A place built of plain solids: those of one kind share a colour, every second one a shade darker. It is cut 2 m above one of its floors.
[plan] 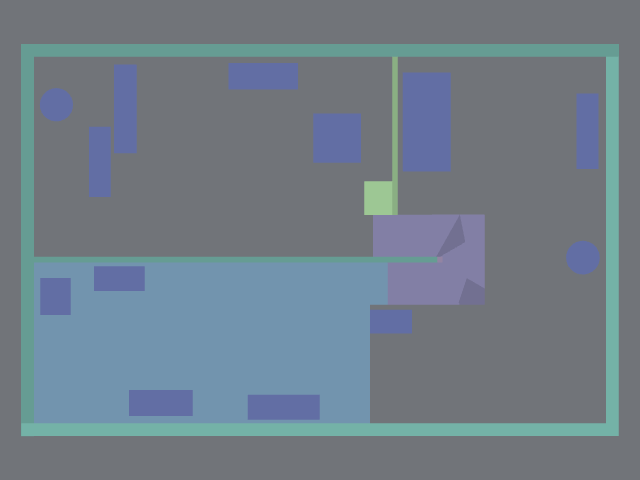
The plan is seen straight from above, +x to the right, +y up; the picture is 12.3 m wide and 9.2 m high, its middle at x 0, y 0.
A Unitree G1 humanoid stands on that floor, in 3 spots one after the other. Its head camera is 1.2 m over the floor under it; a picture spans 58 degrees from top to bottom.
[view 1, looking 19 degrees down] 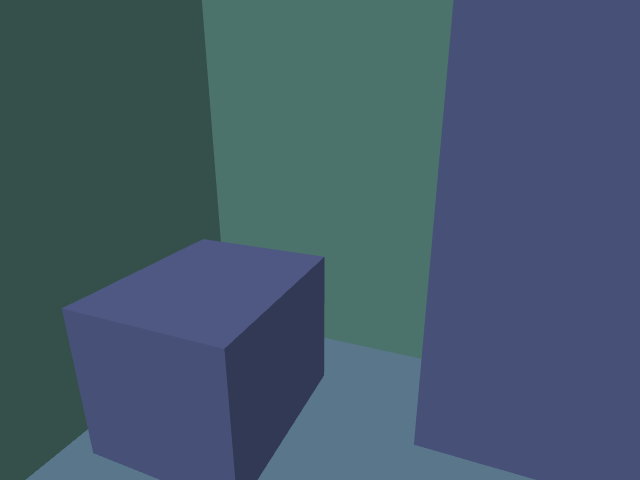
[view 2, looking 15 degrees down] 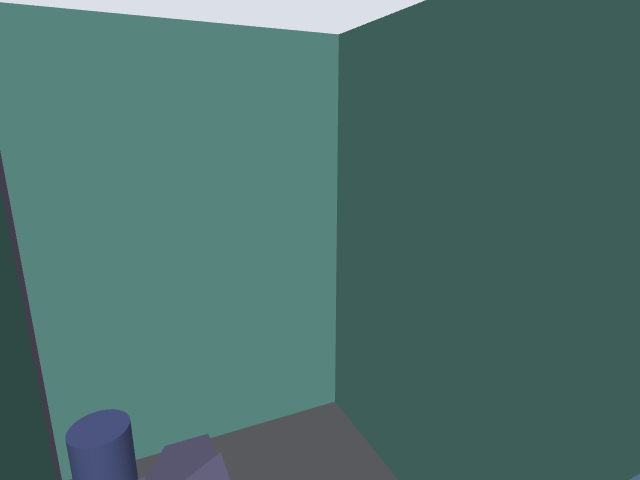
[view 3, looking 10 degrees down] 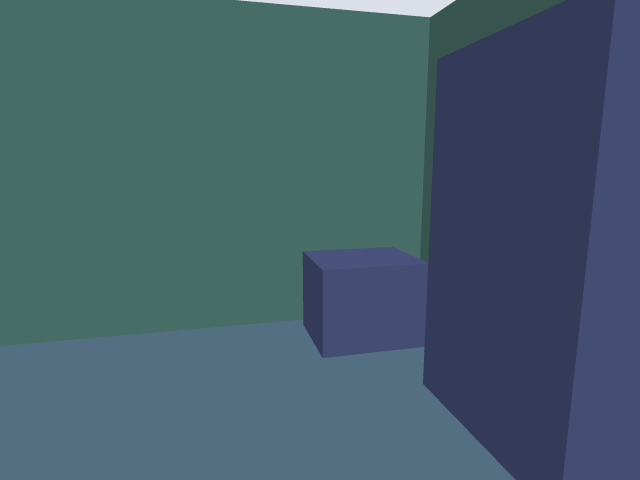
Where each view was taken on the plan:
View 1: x -4.18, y -2.24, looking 112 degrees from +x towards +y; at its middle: wall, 2.06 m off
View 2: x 0.29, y -0.83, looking -25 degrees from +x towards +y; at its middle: wall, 5.93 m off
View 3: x -2.32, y -2.07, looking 166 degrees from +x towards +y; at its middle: wall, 3.31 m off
